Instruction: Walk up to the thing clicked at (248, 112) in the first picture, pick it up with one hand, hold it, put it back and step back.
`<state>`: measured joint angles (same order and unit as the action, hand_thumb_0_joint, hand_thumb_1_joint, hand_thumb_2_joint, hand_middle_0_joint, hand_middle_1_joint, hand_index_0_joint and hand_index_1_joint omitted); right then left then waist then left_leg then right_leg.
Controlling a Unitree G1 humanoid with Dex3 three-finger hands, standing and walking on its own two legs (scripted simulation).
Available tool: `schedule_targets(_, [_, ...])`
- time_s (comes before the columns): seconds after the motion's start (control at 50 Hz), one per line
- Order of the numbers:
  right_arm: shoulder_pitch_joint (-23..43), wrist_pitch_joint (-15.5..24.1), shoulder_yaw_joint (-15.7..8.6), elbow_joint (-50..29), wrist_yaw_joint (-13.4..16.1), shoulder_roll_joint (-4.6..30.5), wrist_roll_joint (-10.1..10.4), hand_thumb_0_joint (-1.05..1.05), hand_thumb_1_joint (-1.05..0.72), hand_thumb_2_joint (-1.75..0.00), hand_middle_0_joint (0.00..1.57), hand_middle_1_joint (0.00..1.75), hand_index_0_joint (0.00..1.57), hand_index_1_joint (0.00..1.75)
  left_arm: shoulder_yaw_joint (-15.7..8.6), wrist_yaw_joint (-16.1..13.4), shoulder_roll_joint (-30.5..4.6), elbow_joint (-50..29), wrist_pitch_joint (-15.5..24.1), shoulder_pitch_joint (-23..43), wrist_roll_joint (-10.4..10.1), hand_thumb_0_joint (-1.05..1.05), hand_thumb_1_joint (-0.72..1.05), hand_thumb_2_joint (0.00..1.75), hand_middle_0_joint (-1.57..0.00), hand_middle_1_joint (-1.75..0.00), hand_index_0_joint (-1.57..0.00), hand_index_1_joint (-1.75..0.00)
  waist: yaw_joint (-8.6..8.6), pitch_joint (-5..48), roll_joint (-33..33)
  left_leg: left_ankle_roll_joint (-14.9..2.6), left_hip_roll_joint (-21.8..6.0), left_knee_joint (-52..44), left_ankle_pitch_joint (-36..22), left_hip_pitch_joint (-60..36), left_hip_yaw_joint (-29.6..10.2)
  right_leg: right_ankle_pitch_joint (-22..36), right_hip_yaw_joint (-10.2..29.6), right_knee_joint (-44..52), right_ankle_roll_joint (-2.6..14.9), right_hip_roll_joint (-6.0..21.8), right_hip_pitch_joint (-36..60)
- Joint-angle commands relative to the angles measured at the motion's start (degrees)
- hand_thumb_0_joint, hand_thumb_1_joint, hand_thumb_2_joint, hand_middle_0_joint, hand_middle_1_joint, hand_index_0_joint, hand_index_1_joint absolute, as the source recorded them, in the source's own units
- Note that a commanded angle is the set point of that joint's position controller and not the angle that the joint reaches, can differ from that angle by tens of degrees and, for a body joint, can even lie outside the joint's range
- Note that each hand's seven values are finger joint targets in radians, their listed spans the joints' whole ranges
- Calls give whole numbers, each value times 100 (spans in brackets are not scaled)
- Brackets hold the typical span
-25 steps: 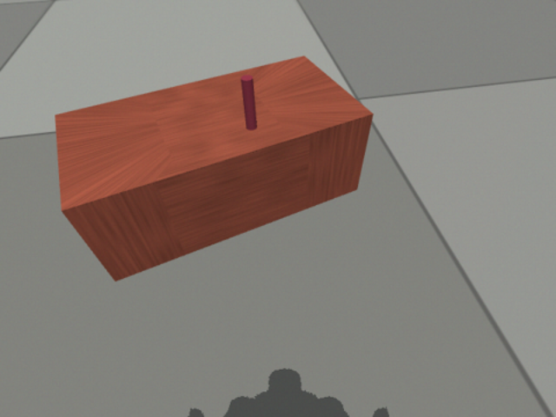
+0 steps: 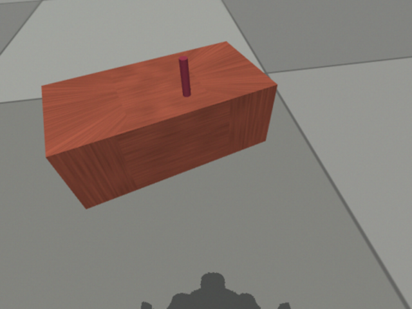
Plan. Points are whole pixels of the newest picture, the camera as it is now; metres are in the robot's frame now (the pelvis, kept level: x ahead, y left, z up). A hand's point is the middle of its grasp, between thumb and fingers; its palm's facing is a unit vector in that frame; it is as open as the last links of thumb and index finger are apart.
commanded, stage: stand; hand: left
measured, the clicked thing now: (185, 77) +1.21 +0.16 -0.23
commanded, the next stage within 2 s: walk up in 0.62 s
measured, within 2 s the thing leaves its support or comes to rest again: neither
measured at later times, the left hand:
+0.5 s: hand out of the picture +0.08 +0.25 -0.15, palm faces -0.02 -0.94 -0.34, open 7.4 cm
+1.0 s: hand out of the picture +0.07 +0.27 -0.16, palm faces +0.17 -0.92 -0.35, open 7.4 cm
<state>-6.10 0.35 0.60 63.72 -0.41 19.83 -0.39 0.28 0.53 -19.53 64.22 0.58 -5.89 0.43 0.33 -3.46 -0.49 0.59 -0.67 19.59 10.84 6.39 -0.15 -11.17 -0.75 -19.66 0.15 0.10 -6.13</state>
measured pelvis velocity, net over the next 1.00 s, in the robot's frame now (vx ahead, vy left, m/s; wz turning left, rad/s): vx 0.09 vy -0.02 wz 0.15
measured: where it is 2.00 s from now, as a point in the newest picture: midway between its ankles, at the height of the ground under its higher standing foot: (242, 258)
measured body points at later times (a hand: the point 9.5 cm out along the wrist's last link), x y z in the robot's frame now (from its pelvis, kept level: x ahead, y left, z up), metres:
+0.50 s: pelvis +0.00 -0.01 +0.00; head +0.02 -0.01 +0.45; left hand +0.08 +0.29 -0.13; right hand +0.08 -0.30 -0.14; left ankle +0.00 +0.13 -0.75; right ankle +0.00 -0.12 -0.75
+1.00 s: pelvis +0.09 -0.02 -0.02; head +0.11 +0.01 +0.43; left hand +0.06 +0.32 -0.14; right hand +0.20 -0.33 -0.12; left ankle +0.14 +0.11 -0.73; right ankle +0.00 -0.12 -0.75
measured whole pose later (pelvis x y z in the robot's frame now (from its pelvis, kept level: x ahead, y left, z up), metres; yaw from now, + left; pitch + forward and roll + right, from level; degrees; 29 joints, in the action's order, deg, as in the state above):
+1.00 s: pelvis +0.09 -0.02 -0.02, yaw +8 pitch -2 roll -1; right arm -15.7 2.6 -3.6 54.2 -2.2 23.8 -1.3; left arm -6.0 4.4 -24.1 52.7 1.2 -16.1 3.0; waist 4.3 -5.9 1.4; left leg -2.7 -2.8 42.9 22.4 24.4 3.2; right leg -22.9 -8.0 -24.2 2.1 -0.4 0.6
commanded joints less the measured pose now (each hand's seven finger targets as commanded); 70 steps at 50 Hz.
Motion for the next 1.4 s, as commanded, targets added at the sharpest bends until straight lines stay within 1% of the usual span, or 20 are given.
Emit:
schedule_targets(0.0, [243, 144, -264, -317, 103, 1223, -7, 0, -90, -90, 20, 30, 20, 30, -239, -106, -1223, -349, 130, 193, 4, 0, 90, 90, -20, -30, -20, -30, -4, 492, 30, -207, -666, -259, -914, -93, -528, 852, 543, 345, 122, 726, 30])
schedule_targets(0.58, [193, 138, -259, -310, 98, 1204, -4, 0, -90, -90, 20, 30, 20, 30, -267, -110, -1279, -342, 139, 180, -5, 0, 90, 90, -20, -30, -20, -30, -27, 521, 67, -165, -661, -293, -955, -188, -509, 1025, 557, 415, 138, 737, 80])
schedule_targets(0.6, [-608, 241, -663, -542, 42, 1740, -52, 0, -90, -90, 20, 30, 20, 30, -795, 117, -1852, -810, 145, 106, 226, 0, 90, 90, -20, -30, -20, -30, -6, 960, 530, -615, -522, 161, 1584, 224, -792, -1896, 183, -229, 304, 452, 422])
schedule_targets(0.62, [-669, 281, -740, -528, 5, 1883, -115, 0, -90, -90, 20, 30, 20, 30, -835, 185, -1828, -827, 107, 87, 289, 0, 90, 90, -20, -30, -20, -30, 28, 566, 261, -720, -682, 83, 2476, 652, -1145, -2729, 353, -593, 419, 530, -53])
schedule_targets(0.72, [-450, 400, -853, -1064, -40, 1806, -171, 0, -90, -90, 20, 30, 20, 30, -928, 397, -1472, -1246, 129, -75, 292, 0, 90, 90, -20, -30, -20, -30, 276, -372, -357, -909, -1052, -110, 2348, 1330, -2096, -1813, 536, -1013, 469, 401, -1015])
schedule_targets(0.76, [-225, 421, -797, -1312, -68, 1619, -154, 0, -90, -90, 20, 30, 20, 30, -1014, 385, -1601, -1179, 191, -759, 305, 0, 90, 90, -20, -30, -20, -30, 626, 31, -240, -620, -647, 530, 1843, 2103, -1539, -2065, 840, -338, 599, 556, 355])
schedule_targets(0.78, [103, 424, -713, -1513, -72, 1313, -138, 0, -90, -90, 20, 30, 20, 30, -1106, 352, -1848, -1106, 211, -1209, 363, 0, 90, 90, -20, -30, -20, -30, 890, 201, 376, -284, -3, 1517, 1556, 3202, -443, -2765, 1592, 544, 858, 1088, 1547])
schedule_targets(0.8, [240, 400, -653, -1593, -35, 1120, -139, 0, -90, -90, 20, 30, 20, 30, -1158, 326, -2104, -1179, 232, -1209, 357, 0, 90, 90, -20, -30, -20, -30, 971, -54, 1239, -283, 306, 3074, 1740, 4203, 331, -2971, 2686, 1267, 1031, 2043, 1908])
schedule_targets(0.84, [-186, 411, -711, -1542, -29, 1481, -151, 0, -90, -90, 20, 30, 20, 30, -1093, 331, -2057, -1574, 230, -509, 325, 0, 90, 90, -20, -30, -20, -30, 594, -510, 489, -176, -369, 3249, 1787, 3811, -29, -2034, 2570, 1241, 1446, 2492, 1150])
schedule_targets(0.88, [-225, 476, -663, -1495, -95, 1417, -124, 0, -90, -90, 20, 30, 20, 30, -962, 312, -1732, -1556, 241, -730, 267, 0, 90, 90, -20, -30, -20, -30, 514, -870, 379, -275, -440, 2926, 1662, 3527, 45, 800, 1355, 646, 1169, 1784, 1124])
schedule_targets(0.92, [-426, 496, -641, -1572, -121, 1281, -92, 0, -90, -90, 20, 30, 20, 30, -917, 287, -1632, -1567, 214, -836, 226, 0, 90, 90, -20, -30, -20, -30, 459, -582, 687, -334, -371, 2423, 1291, 3186, 191, 2459, 480, 67, 973, 1364, 1459])
schedule_targets(0.96, [-917, 510, -654, -1570, -113, 1239, -24, 0, -90, -90, 20, 30, 20, 30, -886, 290, -1698, -1800, 184, -517, 204, 0, 90, 90, -20, -30, -20, -30, 184, -18, 799, -399, -125, 1492, 636, 2001, 520, 2854, -238, -498, 861, 1021, 1153])
schedule_targets(1.0, [-2202, 487, -870, -1242, -3, 1393, -35, 0, -90, -90, 20, 30, 20, 30, -826, 301, -1737, -2059, 143, -168, 110, 0, 90, 90, -20, -30, -20, -30, -532, 772, 491, -390, 226, 714, -655, -459, 769, 2279, -791, -2113, 655, 644, -190])
schedule_targets(1.02, [-2800, 456, -1063, -1126, 72, 1753, -114, 0, -90, -90, 20, 30, 20, 30, -740, 295, -1480, -2143, 99, -454, 101, 0, 90, 90, -20, -30, -20, -30, -802, 1180, -322, -514, -15, 890, -463, -1853, 278, 961, -814, -3280, 498, 427, -1409])
schedule_targets(1.04, [-2980, 435, -1207, -1200, 161, 2115, -170, 0, -90, -90, 20, 30, 20, 30, -665, 305, -1118, -2130, 80, -846, 142, 0, 90, 90, -20, -30, -20, -30, -810, 1313, -1252, -843, -890, 762, 675, -2762, -1361, -2241, -589, -4151, 366, -74, -2942])
schedule_targets(1.06, [-2689, 438, -1265, -1455, 222, 2527, -125, 0, -90, -90, 20, 30, 20, 30, -660, 343, -1280, -2188, 34, -1052, 202, 0, 90, 90, -20, -30, -20, -30, -621, 1506, -975, -1180, -1888, -169, 3167, -2083, -3564, -2480, 28, -4742, 404, 15, -3090])
schedule_targets(1.08, [-2068, 452, -1263, -1720, 223, 2651, -20, 0, -90, -90, 20, 30, 20, 30, -812, 362, -1861, -2141, -24, -1131, 163, 0, 90, 90, -20, -30, -20, -30, -448, 1106, -598, -1472, -2281, -992, 4322, -997, -4351, -2121, 497, -4936, 372, 239, -2843])
schedule_targets(1.14, [-1205, 482, -1043, -1975, 183, 2168, 45, 0, -90, -90, 20, 30, 20, 30, -923, 405, -1969, -1806, -55, -1401, 153, 0, 90, 90, -20, -30, -20, -30, 62, 101, -270, -1377, -1936, -758, 3129, 262, -2941, -1493, 615, -4700, 233, 710, -2611])
schedule_targets(1.2, [-1086, 598, -975, -1935, 133, 2066, 10, 0, -90, -90, 20, 30, 20, 30, -949, 510, -1821, -1673, -89, -1422, 195, 0, 90, 90, -20, -30, -20, -30, 195, -597, -274, -1260, -1549, -754, 2814, 1834, -1839, -1219, 499, -3863, 62, 888, -2048])
schedule_targets(1.38, [-647, 657, -1041, -1979, 80, 2338, -73, 0, -90, -90, 20, 30, 20, 30, -1059, 665, -1640, -1891, -47, -1334, 204, 0, 90, 90, -20, -30, -20, -30, 381, -96, -853, -980, -1098, -56, 2780, 2349, -879, -452, -334, -2180, 32, 554, -709])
